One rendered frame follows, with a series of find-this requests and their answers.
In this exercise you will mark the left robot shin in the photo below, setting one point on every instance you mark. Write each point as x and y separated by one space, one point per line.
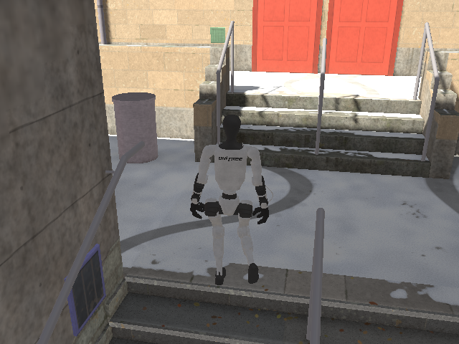
218 249

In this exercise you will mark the left robot hand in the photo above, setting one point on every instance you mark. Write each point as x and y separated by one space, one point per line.
198 207

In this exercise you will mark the right robot thigh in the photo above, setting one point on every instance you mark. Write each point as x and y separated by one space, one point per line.
244 215

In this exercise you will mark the robot right upper arm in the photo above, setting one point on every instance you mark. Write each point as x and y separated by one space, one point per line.
254 154

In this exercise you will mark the robot left forearm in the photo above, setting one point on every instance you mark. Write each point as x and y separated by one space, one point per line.
197 191

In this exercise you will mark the robot right forearm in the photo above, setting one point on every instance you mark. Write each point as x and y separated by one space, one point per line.
261 194

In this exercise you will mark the right robot hand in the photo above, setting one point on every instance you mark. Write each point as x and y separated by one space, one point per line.
264 213

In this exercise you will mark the robot left upper arm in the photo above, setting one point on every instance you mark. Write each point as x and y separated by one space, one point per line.
207 152

